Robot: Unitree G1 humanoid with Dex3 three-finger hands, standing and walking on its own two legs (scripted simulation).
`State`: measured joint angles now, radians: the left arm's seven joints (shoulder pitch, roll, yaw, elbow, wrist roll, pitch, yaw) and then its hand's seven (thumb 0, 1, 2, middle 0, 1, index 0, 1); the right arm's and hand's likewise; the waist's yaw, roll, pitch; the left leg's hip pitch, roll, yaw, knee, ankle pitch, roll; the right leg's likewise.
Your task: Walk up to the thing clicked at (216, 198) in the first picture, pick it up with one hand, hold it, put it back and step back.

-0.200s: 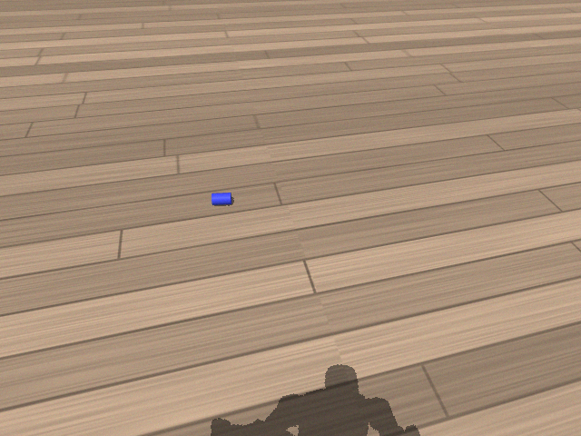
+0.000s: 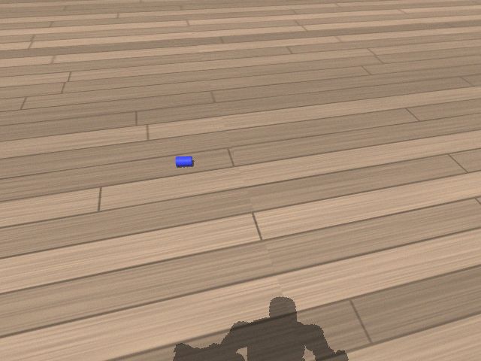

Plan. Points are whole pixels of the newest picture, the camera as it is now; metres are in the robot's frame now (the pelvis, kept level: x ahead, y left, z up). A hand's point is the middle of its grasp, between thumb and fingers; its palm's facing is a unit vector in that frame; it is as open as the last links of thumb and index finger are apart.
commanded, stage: stand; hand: left
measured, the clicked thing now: (184, 161) +1.33 +0.37 -0.75
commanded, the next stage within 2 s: walk up in 0.92 s
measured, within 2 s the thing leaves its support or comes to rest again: neither
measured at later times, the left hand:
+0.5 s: hand out of the picture +0.08 +0.25 -0.16, palm faces -0.03 -0.94 -0.34, open 7.4 cm
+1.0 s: hand out of the picture +0.09 +0.26 -0.15, palm faces +0.00 -0.95 -0.32, open 7.4 cm
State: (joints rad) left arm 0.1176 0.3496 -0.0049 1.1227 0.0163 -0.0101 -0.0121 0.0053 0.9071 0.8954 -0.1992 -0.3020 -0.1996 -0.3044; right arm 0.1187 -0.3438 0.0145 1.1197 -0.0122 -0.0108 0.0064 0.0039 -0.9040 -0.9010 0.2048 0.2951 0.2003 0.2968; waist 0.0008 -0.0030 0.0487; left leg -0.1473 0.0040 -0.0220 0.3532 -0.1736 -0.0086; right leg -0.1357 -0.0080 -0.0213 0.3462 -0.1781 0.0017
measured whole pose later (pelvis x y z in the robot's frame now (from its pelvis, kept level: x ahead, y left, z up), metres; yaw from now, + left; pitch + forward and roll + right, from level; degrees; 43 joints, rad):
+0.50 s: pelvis +0.01 +0.00 +0.00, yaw +0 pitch -2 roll +0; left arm 0.11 0.35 0.00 1.12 0.02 -0.01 -0.01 0.00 0.91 0.90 -0.20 -0.30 -0.20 -0.30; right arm 0.11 -0.35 0.01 1.12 -0.01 -0.01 0.00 0.00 -0.90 -0.90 0.20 0.30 0.20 0.30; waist 0.00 0.00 0.05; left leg -0.12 0.00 -0.02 0.33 -0.18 -0.01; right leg -0.11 -0.01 -0.02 0.33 -0.18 0.00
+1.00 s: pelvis +0.02 +0.00 +0.00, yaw +1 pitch -2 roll +0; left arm 0.16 0.36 0.04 1.08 0.03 -0.03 -0.04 0.01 0.91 0.90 -0.20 -0.30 -0.20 -0.30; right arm 0.17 -0.36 -0.02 1.08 -0.03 -0.01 0.04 0.00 -0.90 -0.90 0.21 0.30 0.20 0.30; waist 0.00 0.01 0.01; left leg -0.18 0.00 -0.04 0.48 -0.40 0.04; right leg -0.14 0.00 -0.03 0.43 -0.37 -0.03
